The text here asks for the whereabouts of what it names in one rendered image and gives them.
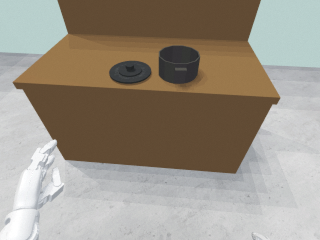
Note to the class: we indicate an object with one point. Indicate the table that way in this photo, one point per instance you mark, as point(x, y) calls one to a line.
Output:
point(207, 124)

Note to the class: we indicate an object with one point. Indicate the left robot forearm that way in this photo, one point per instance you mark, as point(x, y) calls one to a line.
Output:
point(21, 224)

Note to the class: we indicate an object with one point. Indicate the robot left hand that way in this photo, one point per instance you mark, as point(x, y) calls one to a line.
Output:
point(29, 187)

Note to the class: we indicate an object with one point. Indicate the pot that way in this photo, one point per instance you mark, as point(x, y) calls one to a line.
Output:
point(178, 64)

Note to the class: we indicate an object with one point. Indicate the lid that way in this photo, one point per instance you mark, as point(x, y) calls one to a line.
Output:
point(120, 74)

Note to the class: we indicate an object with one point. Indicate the knob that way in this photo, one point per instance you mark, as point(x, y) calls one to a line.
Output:
point(129, 66)

